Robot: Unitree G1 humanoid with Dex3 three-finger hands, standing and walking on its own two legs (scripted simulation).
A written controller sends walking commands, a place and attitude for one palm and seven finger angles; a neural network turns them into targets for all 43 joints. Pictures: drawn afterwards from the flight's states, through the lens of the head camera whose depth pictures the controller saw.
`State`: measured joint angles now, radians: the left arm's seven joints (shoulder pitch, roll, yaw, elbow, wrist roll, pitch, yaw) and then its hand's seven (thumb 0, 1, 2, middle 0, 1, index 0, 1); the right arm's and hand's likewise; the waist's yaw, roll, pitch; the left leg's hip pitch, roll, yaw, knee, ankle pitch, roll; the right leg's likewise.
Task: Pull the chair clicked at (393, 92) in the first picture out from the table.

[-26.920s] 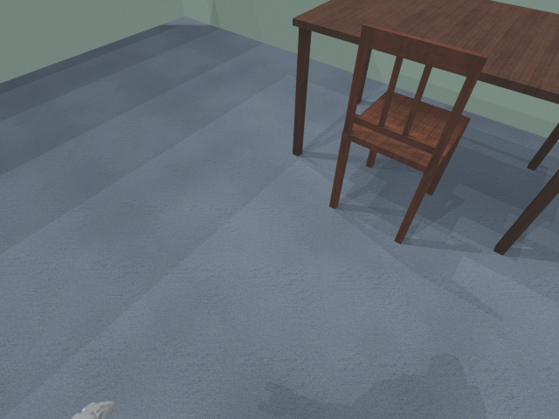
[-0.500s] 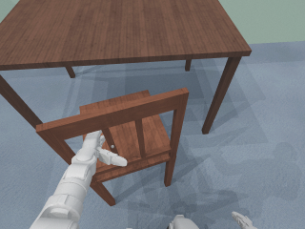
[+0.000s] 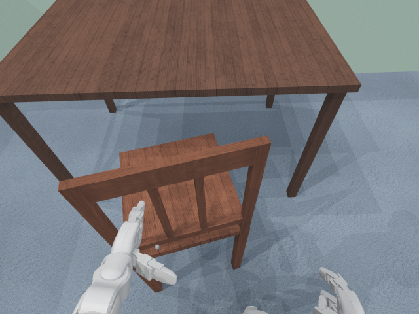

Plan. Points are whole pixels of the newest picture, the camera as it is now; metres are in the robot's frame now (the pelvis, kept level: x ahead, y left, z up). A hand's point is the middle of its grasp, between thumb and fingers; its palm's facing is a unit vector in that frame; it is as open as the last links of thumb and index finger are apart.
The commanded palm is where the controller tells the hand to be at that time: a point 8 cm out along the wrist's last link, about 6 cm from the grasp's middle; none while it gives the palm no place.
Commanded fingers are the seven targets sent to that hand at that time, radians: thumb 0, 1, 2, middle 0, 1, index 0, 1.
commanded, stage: draw the fingers out of the gap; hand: left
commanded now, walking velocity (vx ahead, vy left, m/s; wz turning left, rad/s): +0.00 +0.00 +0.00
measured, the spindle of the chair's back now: (162, 214) +0.35 +0.12 -0.07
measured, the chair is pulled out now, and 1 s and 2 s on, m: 0.18 0.18 0.18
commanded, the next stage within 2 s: draw the hand back to the body in 0.36 s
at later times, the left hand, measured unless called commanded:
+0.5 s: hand (154, 290) +0.18 +0.11 -0.04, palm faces -0.09 -0.98 -0.15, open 17.5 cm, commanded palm +0.17 +0.16 +0.00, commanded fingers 0.00 -0.55 0.20 0.00 0.00 0.00 0.00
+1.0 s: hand (106, 268) +0.19 +0.16 +0.08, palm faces +0.07 -0.99 -0.10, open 17.4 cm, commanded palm +0.16 +0.22 +0.09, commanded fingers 0.00 -0.30 0.32 -0.04 -0.05 -0.04 -0.05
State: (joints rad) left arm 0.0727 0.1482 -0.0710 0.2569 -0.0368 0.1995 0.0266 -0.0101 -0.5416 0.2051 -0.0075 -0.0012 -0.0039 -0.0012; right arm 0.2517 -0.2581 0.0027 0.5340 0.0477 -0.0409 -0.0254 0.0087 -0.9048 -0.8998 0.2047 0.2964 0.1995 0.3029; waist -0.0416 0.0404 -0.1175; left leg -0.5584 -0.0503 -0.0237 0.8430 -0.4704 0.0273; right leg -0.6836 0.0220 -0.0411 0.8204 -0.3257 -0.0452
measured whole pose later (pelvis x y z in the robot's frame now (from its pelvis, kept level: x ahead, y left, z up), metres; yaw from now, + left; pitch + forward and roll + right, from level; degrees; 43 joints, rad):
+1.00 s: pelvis -0.01 +0.00 -0.02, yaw +1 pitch +10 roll -1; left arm 0.56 0.23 0.05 -0.37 -0.21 -0.20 -0.06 -0.01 -0.52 0.22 -0.01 -0.01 -0.01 -0.01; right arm 0.25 -0.22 0.03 0.51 0.06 -0.20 -0.06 0.01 -0.90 -0.90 0.21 0.30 0.20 0.30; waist 0.00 0.06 -0.12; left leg -0.63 -0.04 -0.05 0.99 -0.54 0.02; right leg -0.73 0.03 -0.08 0.94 -0.38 -0.05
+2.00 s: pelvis +0.03 +0.01 +0.04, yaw +1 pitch -3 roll -1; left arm 0.52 0.33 0.31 -0.44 -0.07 -0.07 0.13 0.02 0.87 0.89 -0.21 -0.30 -0.21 -0.30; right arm 0.19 -0.22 0.00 0.67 0.02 -0.15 -0.06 0.01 -0.90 -0.90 0.21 0.30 0.20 0.30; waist 0.07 0.06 0.02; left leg -0.05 -0.04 -0.05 0.44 -0.33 0.04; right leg -0.17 0.03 -0.05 0.43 -0.21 -0.03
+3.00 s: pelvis -0.04 +0.01 +0.03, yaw +1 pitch +1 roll +0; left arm 0.57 0.43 0.41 -0.54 -0.04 -0.13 0.18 0.02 0.88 0.90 -0.22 -0.30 -0.21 -0.30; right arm 0.19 -0.23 -0.01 0.59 0.03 -0.04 -0.09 0.01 -0.90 -0.90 0.21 0.30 0.20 0.30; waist 0.01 0.01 -0.01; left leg -0.33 -0.06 -0.04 0.62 -0.31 0.04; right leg -0.42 0.01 -0.05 0.55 -0.15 -0.03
